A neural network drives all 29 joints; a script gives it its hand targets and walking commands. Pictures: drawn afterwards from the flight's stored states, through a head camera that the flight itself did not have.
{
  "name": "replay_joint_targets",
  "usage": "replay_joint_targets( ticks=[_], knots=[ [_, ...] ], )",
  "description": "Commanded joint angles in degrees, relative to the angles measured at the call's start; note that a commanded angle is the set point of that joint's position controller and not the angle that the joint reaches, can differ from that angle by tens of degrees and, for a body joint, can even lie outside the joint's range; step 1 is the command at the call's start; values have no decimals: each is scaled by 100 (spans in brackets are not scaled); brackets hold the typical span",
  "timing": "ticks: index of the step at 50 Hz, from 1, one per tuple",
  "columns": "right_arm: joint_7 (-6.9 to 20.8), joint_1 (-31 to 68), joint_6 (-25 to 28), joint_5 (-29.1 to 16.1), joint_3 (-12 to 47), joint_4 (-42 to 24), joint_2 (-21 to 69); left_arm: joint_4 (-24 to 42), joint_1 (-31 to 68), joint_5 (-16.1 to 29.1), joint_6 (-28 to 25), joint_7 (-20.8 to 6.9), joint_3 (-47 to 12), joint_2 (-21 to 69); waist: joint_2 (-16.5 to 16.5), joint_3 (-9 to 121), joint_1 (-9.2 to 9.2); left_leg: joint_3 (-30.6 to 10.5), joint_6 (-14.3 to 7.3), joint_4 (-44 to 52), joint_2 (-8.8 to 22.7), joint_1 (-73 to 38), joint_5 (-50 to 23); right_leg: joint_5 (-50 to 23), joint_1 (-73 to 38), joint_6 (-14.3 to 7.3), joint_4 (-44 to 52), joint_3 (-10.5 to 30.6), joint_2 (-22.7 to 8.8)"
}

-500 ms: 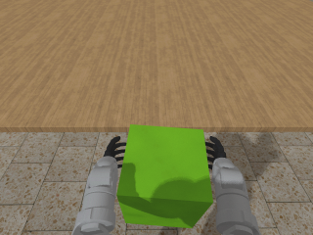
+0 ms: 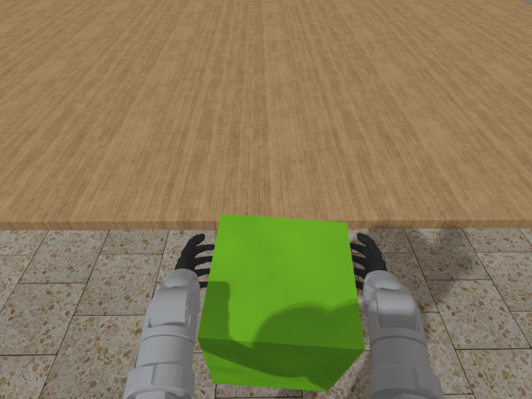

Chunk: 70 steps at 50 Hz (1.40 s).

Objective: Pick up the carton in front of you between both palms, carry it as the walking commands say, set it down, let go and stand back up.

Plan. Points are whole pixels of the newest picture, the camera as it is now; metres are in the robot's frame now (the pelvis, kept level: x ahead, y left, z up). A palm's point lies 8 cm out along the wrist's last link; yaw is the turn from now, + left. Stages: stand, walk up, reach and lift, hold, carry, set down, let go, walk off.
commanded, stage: reach and lift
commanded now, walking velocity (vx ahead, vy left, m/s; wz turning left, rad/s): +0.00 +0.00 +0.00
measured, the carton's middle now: (276, 307) +0.28 +0.00 -0.05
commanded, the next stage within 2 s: hold in 0.24 s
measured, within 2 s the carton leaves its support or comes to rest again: neither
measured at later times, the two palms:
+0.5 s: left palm (184, 279) +0.27 +0.15 +0.05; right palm (381, 281) +0.28 -0.15 +0.05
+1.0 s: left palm (199, 229) +0.34 +0.13 +0.09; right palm (390, 231) +0.35 -0.17 +0.09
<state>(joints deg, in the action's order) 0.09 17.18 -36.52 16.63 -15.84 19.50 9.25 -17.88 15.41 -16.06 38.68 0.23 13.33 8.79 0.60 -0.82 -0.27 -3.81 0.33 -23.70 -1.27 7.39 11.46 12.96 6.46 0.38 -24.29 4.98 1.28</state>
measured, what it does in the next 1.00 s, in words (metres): lifts its left foot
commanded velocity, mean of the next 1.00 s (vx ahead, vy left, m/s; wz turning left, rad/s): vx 0.21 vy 0.00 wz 0.00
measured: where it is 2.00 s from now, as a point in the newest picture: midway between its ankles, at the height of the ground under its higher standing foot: (281, 314)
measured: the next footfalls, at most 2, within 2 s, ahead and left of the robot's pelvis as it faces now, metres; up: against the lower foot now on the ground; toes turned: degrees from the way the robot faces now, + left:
left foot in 1.06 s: +0.18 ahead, +0.11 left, +0.00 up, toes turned +9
right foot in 1.42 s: +0.45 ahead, -0.14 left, +0.00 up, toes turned -15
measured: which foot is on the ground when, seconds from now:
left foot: down 0.00-0.78, up 0.80-1.00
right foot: down 0.00-1.00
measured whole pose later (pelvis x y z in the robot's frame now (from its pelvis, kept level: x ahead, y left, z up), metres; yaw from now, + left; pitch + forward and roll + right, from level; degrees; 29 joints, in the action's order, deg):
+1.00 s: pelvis +0.06 -0.01 +0.01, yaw +0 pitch +5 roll +2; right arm -4.0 13.5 -61.4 5.7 -8.1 -5.7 4.7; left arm 7.4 11.1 -7.8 62.7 5.6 5.1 7.3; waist 1.3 9.8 0.2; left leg 7.7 1.2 -32.6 1.7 23.9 18.9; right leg 14.7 9.0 -0.9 -19.2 -2.4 -1.8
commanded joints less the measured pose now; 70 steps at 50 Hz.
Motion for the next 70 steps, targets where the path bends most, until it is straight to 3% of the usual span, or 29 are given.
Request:
replay_joint_targets(
  ticks=[1,12,17,24,30,31,32,33,34,35,36,38,39,40,41,42,44,46,49,51,52,53,54,55,56,58,62,68,70],
  knots=[
    [1432,2523,44,-1406,3196,-78,5536,530,3085,1500,-268,-1354,-3179,5429,-71,1726,-1,-49,-13,235,-384,-845,-1405,-1375,-215,-12,349,-33,410],
    [1383,2431,-103,-1486,3331,-380,5517,813,3025,1577,-135,-1359,-3291,5321,-24,1609,7,-37,-13,312,-407,-868,-1341,-1441,-351,21,429,-10,393],
    [1315,2177,-327,-1718,3712,-982,5502,1402,2814,1835,65,-1317,-3701,5283,-11,1882,56,-71,3,368,-417,-1072,-1758,-1958,-642,48,487,37,381],
    [1346,2279,-547,-1518,3340,-723,5190,1105,2816,1562,309,-1305,-3270,5014,-27,922,11,-6,-49,557,-378,-745,-528,-654,-242,-15,670,-44,355],
    [1422,2837,-471,-1621,3444,-680,5379,1082,3388,1682,237,-1363,-3384,5254,-36,1268,25,-2,-55,439,-353,-798,-357,-465,-162,-37,573,-57,337],
    [1422,2908,-514,-1638,3469,-644,5270,1020,3598,1716,259,-1342,-3396,5185,-393,1529,72,-73,-81,251,680,-165,856,751,487,-86,156,57,-570],
    [1396,2885,-527,-1692,3510,-693,5296,1149,3604,1769,256,-1329,-3473,5220,-443,1444,55,-395,-154,569,698,156,2365,1941,681,-110,146,54,-374],
    [1365,2930,-546,-1771,3612,-861,5312,1281,3668,1844,278,-1313,-3576,5224,-509,1298,67,-595,-223,755,809,417,3411,2608,1081,-88,-63,-84,-226],
    [1328,2999,-575,-1826,3714,-1000,5295,1365,3732,1910,307,-1295,-3653,5240,-732,1293,80,-801,-303,895,1015,408,3519,2215,1271,-36,-557,-371,-88],
    [1271,2928,-628,-1861,3809,-1102,5247,1474,3712,2012,357,-1285,-3770,5249,-985,1514,62,-1142,-438,1043,1299,369,3168,1305,1177,16,-1244,-717,30],
    [1204,2785,-703,-1912,3917,-1245,5217,1618,3693,2158,431,-1284,-3943,5242,-1014,1650,18,-1221,-565,1098,1432,520,2719,969,1052,34,-1215,-867,9],
    [1075,2709,-940,-2054,4141,-1630,5100,1809,3683,2464,635,-1266,-4239,5228,-717,1937,-20,-585,-532,587,1129,1096,2508,935,121,-56,-129,-903,-20],
    [1013,2730,-1104,-2157,4265,-1839,5031,1930,3663,2600,779,-1240,-4349,5189,-205,2006,-34,-112,-375,-150,804,1680,2508,1288,-520,-157,498,-380,-348],
    [997,2867,-1296,-2281,4424,-2111,5027,2017,3507,2650,935,-1195,-4354,5062,1204,1895,-97,738,-24,-1644,213,2520,2161,2850,-735,-575,1375,1532,-1520],
    [994,2995,-1475,-2416,4579,-2304,4978,2079,3388,2677,1111,-1134,-4352,4958,1517,1408,-104,813,39,-2275,271,3164,1598,3134,-638,-925,1815,2512,-2195],
    [1004,3131,-1652,-2601,4718,-2413,5009,2268,3394,2678,1286,-1070,-4361,4842,1019,1254,-112,603,-13,-2429,500,3275,1422,2880,-423,-1105,1888,2524,-2249],
    [1013,3145,-1969,-2946,4906,-2430,5052,2697,3476,2745,1632,-962,-4385,4648,571,1523,-111,723,3,-2089,573,3077,1185,1822,-552,-1032,1720,1609,-2052],
    [985,2919,-2237,-3210,5040,-2601,5067,3085,3337,2894,1935,-881,-4521,4642,752,1777,-128,1031,68,-1477,372,2640,942,862,-658,-879,1503,703,-1591],
    [938,2585,-2599,-3430,5082,-2990,5106,3514,2941,3091,2321,-822,-4658,4698,847,1945,-161,1373,114,-577,180,2055,693,423,-670,-845,1199,254,-1451],
    [913,2237,-2815,-3426,4995,-3163,5116,3718,2641,3145,2555,-826,-4706,4743,612,2042,-115,1682,129,379,71,891,56,411,-128,-717,643,-200,-1230],
    [909,2053,-2912,-3400,4945,-3233,5103,3811,2483,3166,2657,-842,-4714,4763,404,2191,-82,1606,82,496,205,-151,-77,442,532,-593,149,-422,-1104],
    [902,1804,-3004,-3349,4890,-3279,5065,3887,2395,3180,2749,-864,-4719,4750,3,2424,17,938,-108,526,770,-1369,298,527,1495,-413,-752,-709,-934],
    [878,1572,-3058,-3185,4819,-3298,4895,4022,2457,3260,2873,-909,-4766,4810,-1357,2538,145,-1031,-675,951,2066,-2334,1446,1130,2980,-110,-2225,-1278,-512],
    [843,1496,-3087,-3051,4788,-3289,4853,4094,2583,3354,2981,-969,-4840,4808,-1746,2147,187,-2339,-1304,1190,2827,-2345,1639,1736,4044,-112,-2751,-1136,-310],
    [810,1587,-3125,-3016,4818,-3559,4900,4096,2635,3416,3025,-1036,-4888,4921,-1239,1934,189,-2354,-1475,1177,2919,-2043,1318,1822,4260,-179,-3209,-785,-598],
    [794,2054,-3208,-3204,4898,-3893,5142,4139,2878,3592,3080,-1083,-4856,4900,-437,1905,180,-1562,-1195,1362,2626,-1533,1386,1409,4188,-147,-3363,-698,-837],
    [806,2385,-3316,-3479,5037,-4208,5107,4244,2907,3651,3123,-999,-4850,4959,-643,1798,120,103,-754,1539,1916,-822,535,225,3204,45,-2023,-1149,-738],
    [889,1980,-3457,-3471,4970,-3957,4872,4182,2463,3355,3237,-852,-4661,4754,-984,1584,141,991,-528,968,1573,-551,-620,-781,1926,-29,-558,-1771,-421],
    [899,1917,-3486,-3427,4964,-3899,4819,4084,2370,3286,3254,-856,-4602,4730,-727,1797,49,1492,-330,-170,1300,-94,-1277,-572,577,-143,-230,-2159,-118]
  ],
)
